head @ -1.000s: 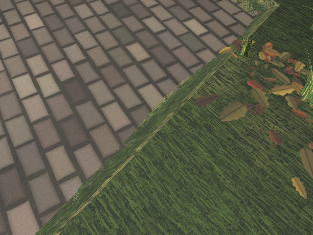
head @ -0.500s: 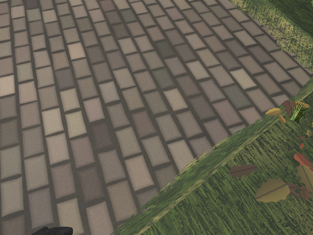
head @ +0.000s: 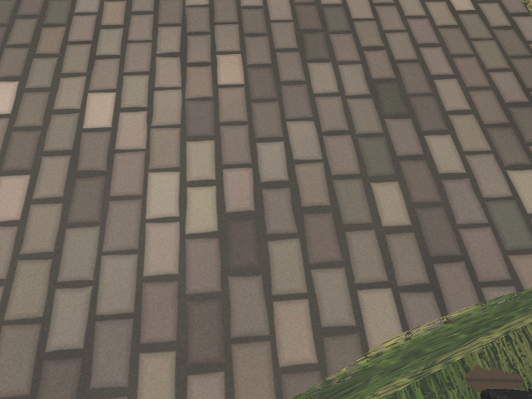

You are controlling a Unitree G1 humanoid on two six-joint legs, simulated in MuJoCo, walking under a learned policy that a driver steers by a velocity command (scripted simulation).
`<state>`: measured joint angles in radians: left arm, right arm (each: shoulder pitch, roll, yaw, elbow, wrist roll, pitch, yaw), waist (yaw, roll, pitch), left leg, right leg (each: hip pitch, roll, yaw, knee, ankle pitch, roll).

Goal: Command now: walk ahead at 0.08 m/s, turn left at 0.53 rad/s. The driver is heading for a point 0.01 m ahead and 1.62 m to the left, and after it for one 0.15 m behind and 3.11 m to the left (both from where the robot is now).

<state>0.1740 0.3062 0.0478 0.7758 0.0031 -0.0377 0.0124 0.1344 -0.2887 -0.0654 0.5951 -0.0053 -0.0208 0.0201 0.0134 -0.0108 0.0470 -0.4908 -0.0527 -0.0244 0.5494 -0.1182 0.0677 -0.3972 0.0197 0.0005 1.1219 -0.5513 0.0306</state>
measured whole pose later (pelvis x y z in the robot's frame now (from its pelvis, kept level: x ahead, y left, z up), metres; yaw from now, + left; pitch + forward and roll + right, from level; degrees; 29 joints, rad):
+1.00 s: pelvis +0.01 +0.00 +0.02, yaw +35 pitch +3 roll -2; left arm 0.13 0.32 0.09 0.71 0.01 0.01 0.04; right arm 0.19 -0.29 -0.07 0.59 0.00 0.03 -0.02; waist 0.00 -0.03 0.04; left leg -0.30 -0.05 -0.10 0.46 -0.20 0.05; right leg -0.55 -0.01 0.04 1.03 -0.36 0.09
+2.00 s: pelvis +0.00 +0.04 +0.02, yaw +70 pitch +2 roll -2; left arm 0.12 0.32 0.09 0.70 -0.01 -0.06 -0.01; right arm 0.31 -0.29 -0.05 0.65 0.02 -0.02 -0.02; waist -0.04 -0.02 0.00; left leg -0.19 -0.06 -0.17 0.39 -0.23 0.06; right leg -0.48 0.00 0.07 0.69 -0.21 0.05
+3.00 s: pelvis +0.03 +0.51 +0.02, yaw +97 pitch +1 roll +2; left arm 0.12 0.30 0.03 0.71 -0.01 -0.08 -0.01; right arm 0.33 -0.27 -0.04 0.76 0.01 -0.07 0.01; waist -0.06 -0.05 0.04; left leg -0.03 -0.11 -0.02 0.25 -0.23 0.08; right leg -0.69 -0.13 0.04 0.68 0.09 0.04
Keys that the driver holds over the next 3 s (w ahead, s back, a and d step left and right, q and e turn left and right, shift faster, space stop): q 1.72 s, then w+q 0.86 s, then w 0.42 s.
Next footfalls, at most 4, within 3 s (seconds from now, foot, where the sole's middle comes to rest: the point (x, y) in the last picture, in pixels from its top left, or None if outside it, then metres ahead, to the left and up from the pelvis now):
0.34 right None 0.12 -0.14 -0.76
0.76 left None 0.01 0.10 -0.76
1.24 right None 0.14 -0.07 -0.76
1.66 left None -0.08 0.08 -0.76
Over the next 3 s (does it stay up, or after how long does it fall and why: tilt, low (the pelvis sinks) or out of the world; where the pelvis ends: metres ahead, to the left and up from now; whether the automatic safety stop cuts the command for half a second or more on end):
stays up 0.03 0.51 0.02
